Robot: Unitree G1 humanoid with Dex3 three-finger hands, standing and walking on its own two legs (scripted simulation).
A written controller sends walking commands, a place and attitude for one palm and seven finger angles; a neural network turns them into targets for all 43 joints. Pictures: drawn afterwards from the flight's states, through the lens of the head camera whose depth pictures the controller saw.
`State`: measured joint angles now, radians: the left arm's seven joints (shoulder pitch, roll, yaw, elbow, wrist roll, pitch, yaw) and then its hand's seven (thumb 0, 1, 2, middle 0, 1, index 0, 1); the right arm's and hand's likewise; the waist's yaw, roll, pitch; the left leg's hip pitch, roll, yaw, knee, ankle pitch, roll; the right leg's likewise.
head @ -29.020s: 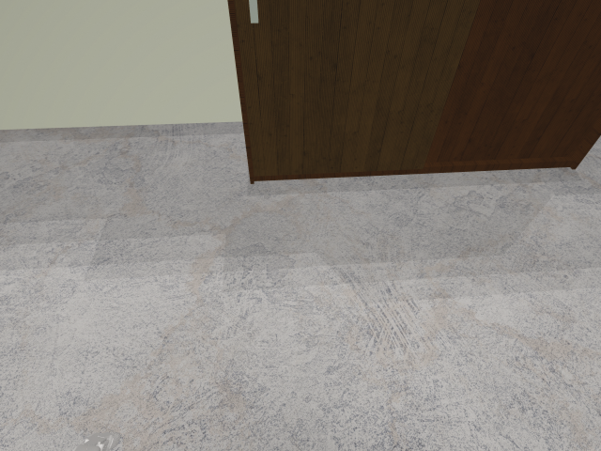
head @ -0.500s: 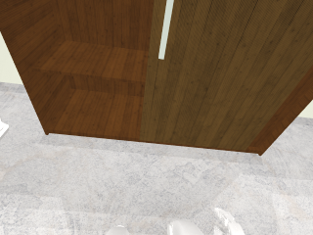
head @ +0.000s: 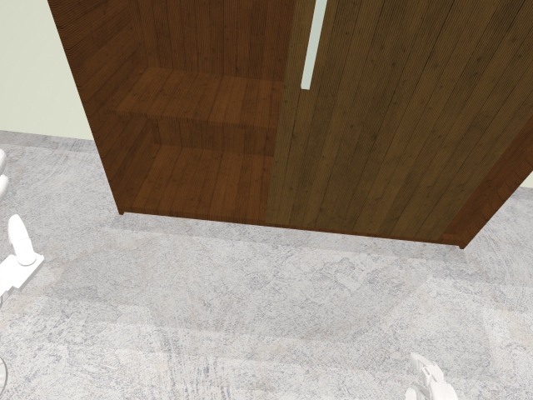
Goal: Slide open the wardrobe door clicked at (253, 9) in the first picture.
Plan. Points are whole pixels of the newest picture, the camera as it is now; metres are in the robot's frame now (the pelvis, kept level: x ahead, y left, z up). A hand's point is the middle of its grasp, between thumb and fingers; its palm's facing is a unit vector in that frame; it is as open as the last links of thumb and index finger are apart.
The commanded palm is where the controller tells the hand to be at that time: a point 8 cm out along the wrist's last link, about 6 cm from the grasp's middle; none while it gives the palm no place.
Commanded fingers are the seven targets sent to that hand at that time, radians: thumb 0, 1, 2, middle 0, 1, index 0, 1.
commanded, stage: stop stepping back and stand still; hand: left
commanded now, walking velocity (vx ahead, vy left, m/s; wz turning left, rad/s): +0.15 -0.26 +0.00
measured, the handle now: (313, 39) +1.03 -0.06 +0.16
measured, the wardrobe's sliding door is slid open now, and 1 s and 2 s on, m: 0.69 0.69 0.69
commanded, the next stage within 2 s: let the arm hang, fingers relaxed in 1.10 s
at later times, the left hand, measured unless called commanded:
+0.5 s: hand (43, 233) +0.23 +0.27 +0.18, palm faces +0.45 -0.78 -0.45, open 7.4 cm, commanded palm +0.17 +0.31 +0.19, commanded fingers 0.00 0.90 0.90 -0.20 -0.30 -0.20 -0.30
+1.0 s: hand (54, 214) +0.27 +0.29 +0.17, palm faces +0.39 -0.79 -0.46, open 7.4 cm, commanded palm +0.21 +0.32 +0.19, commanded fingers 0.00 0.90 0.90 -0.20 -0.30 -0.20 -0.30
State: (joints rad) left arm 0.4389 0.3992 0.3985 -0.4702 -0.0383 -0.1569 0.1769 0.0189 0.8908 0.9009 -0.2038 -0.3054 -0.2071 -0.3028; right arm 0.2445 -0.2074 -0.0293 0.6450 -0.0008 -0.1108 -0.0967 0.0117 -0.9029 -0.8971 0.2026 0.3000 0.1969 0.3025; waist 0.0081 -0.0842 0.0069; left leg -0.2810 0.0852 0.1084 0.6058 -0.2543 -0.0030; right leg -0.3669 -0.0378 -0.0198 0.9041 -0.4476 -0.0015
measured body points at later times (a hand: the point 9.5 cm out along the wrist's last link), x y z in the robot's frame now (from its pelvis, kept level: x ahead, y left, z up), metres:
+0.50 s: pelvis +0.02 +0.01 +0.00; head +0.02 +0.03 +0.45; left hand +0.20 +0.31 +0.21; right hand +0.17 -0.23 -0.08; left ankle +0.07 +0.13 -0.72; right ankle +0.03 -0.10 -0.72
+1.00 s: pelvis +0.06 +0.03 +0.01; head +0.08 +0.04 +0.46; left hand +0.24 +0.33 +0.20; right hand +0.23 -0.20 -0.07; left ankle +0.07 +0.13 -0.72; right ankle +0.03 -0.10 -0.72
